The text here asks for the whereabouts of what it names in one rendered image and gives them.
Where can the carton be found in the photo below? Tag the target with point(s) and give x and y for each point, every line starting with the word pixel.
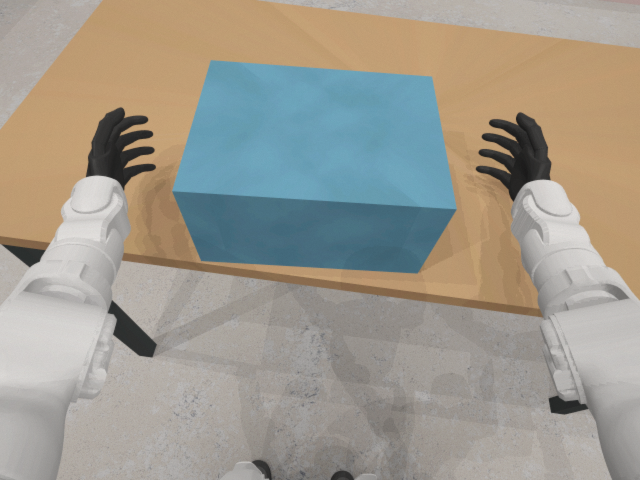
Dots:
pixel 313 167

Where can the left robot foot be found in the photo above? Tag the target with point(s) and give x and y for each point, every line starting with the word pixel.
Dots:
pixel 264 468

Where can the left robot upper arm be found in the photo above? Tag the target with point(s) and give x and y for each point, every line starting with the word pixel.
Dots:
pixel 52 352

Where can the table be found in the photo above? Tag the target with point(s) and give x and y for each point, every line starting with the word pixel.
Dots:
pixel 151 58

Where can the left robot hand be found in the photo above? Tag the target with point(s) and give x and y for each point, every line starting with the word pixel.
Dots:
pixel 107 157

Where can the left robot forearm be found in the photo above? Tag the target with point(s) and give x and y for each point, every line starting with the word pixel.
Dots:
pixel 82 261

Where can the left robot shin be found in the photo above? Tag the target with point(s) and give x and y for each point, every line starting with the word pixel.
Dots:
pixel 246 465

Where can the right robot upper arm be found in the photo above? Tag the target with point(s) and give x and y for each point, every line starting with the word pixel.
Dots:
pixel 593 356

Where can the right robot forearm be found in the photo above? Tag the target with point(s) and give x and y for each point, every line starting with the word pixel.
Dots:
pixel 556 252

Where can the right robot hand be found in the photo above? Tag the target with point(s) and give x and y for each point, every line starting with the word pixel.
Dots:
pixel 530 154

